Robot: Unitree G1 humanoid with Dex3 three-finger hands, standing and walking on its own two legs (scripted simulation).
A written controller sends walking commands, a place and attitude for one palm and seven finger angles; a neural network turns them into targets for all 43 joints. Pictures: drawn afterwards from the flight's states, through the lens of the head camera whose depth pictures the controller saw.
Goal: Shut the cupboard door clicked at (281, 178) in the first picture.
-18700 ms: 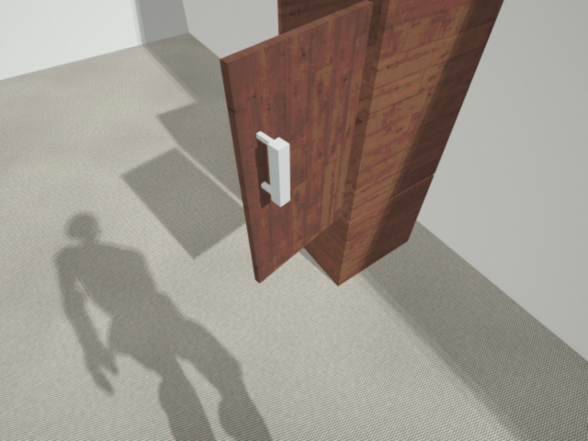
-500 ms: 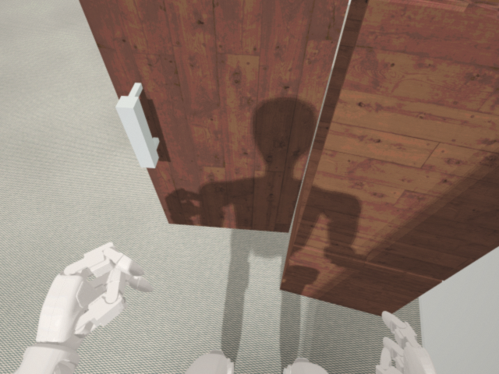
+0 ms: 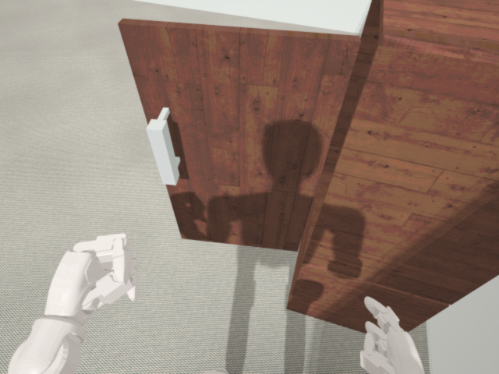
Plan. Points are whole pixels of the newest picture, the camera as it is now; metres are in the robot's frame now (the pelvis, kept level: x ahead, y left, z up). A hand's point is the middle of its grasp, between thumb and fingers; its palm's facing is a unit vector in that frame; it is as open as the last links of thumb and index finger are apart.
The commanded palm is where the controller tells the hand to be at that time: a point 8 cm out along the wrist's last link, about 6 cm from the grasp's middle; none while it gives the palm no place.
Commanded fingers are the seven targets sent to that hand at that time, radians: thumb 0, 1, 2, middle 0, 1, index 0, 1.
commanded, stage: raise the hand and make a fist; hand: left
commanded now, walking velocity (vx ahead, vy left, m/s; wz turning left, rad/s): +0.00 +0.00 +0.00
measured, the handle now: (168, 146) +0.47 +0.20 +0.09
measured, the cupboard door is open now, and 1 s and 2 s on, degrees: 100 100 100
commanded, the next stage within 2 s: bring the fist close to the handle in 0.46 s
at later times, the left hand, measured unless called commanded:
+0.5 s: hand (144, 281) +0.22 +0.16 +0.10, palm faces -0.03 -1.00 -0.05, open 3.1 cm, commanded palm +0.19 +0.22 +0.10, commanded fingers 0.00 0.90 0.90 -1.30 -1.50 -1.30 -1.50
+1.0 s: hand (162, 238) +0.28 +0.15 +0.10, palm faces -0.06 -1.00 -0.03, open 3.1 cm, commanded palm +0.26 +0.21 +0.10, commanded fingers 0.00 0.90 0.90 -1.30 -1.50 -1.30 -1.50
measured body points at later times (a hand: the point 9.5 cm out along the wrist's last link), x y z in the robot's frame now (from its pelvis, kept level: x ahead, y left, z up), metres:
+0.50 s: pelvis -0.01 -0.02 +0.01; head +0.01 -0.03 +0.46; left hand +0.21 +0.22 +0.10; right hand +0.17 -0.26 -0.06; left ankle +0.01 +0.07 -0.69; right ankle +0.00 -0.12 -0.69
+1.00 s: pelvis +0.00 -0.03 +0.01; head +0.03 -0.04 +0.46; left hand +0.28 +0.21 +0.10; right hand +0.16 -0.27 -0.07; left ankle +0.01 +0.07 -0.69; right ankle +0.00 -0.12 -0.69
